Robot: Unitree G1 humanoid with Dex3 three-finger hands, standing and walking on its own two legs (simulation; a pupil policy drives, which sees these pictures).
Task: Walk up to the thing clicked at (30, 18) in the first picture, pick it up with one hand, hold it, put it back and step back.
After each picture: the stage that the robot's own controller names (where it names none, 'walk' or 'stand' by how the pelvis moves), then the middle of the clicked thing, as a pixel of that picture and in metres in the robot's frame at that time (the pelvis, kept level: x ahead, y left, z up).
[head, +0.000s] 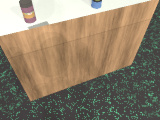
stand; (28, 11) +0.79 +0.34 +0.02
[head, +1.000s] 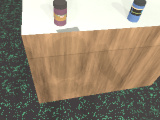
walk; (60, 13) +0.72 +0.15 +0.05
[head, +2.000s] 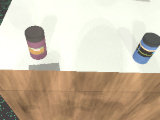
rise first; (36, 43) +0.46 +0.21 +0.05
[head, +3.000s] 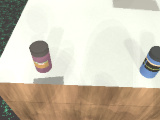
stand; (41, 57) +0.43 +0.19 +0.04
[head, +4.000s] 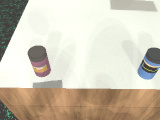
stand; (40, 61) +0.42 +0.20 +0.03
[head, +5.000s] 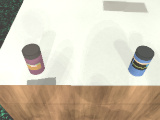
stand; (34, 59) +0.44 +0.22 +0.02
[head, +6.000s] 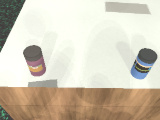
stand; (35, 61) +0.43 +0.22 +0.02
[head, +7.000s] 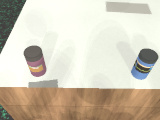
stand; (35, 61) +0.43 +0.21 +0.02
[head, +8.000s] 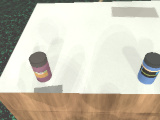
rise first; (41, 67) +0.41 +0.22 +0.02
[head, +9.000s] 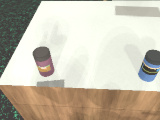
go down; (44, 62) +0.44 +0.22 +0.03
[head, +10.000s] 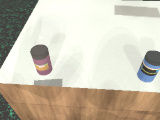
go down; (42, 60) +0.44 +0.21 +0.03
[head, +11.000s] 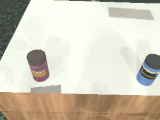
go down; (38, 66) +0.41 +0.20 +0.04
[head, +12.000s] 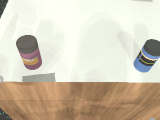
close in; (30, 53) +0.43 +0.20 +0.05
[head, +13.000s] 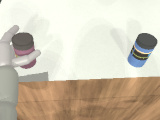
close; (25, 51) +0.44 +0.21 +0.07
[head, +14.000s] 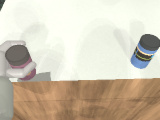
lift; (22, 63) +0.38 +0.22 +0.07
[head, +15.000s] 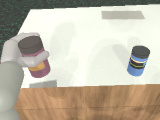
lift; (35, 57) +0.35 +0.16 +0.18
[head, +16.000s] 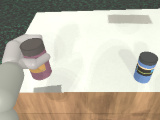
hold; (37, 59) +0.34 +0.17 +0.18
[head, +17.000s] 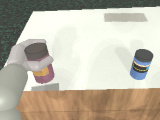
hold; (40, 63) +0.35 +0.16 +0.16
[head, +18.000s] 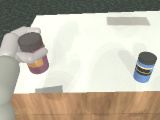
crouch; (34, 54) +0.35 +0.17 +0.20
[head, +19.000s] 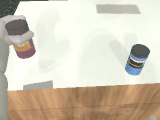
lower; (21, 39) +0.44 +0.21 +0.16
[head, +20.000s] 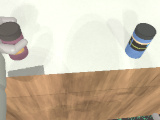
lower; (14, 42) +0.46 +0.22 +0.08
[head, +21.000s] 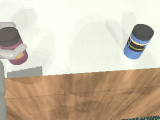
lower; (13, 47) +0.44 +0.22 +0.08
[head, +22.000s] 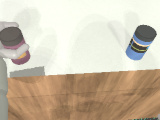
lower; (16, 46) +0.44 +0.22 +0.08
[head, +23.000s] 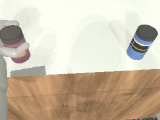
loosen; (16, 45) +0.44 +0.22 +0.08
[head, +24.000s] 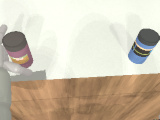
withdraw; (19, 51) +0.42 +0.21 +0.08
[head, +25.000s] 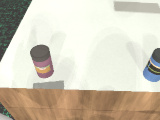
sink last; (42, 62) +0.41 +0.19 +0.06
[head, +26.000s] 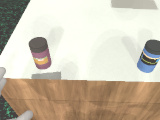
stand; (40, 53) +0.45 +0.21 +0.06
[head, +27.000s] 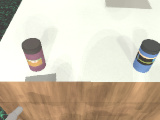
stand; (34, 55) +0.44 +0.21 +0.07
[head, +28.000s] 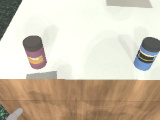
stand; (35, 53) +0.44 +0.21 +0.08
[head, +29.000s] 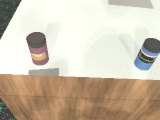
stand; (38, 49) +0.45 +0.20 +0.06
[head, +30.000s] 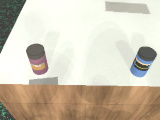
walk; (38, 59) +0.44 +0.21 +0.02
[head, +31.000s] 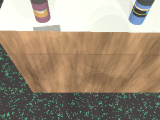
walk; (40, 7) +0.62 +0.22 +0.04
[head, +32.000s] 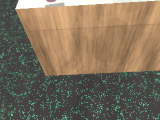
walk; out of the picture +0.90 +0.27 +0.03
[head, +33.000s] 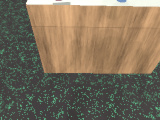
stand; out of the picture +1.01 +0.21 +0.03
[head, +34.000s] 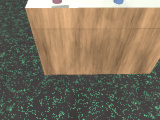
stand; out of the picture +1.02 +0.21 +0.02
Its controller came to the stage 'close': yes
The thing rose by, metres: 0.22
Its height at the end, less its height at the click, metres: +0.00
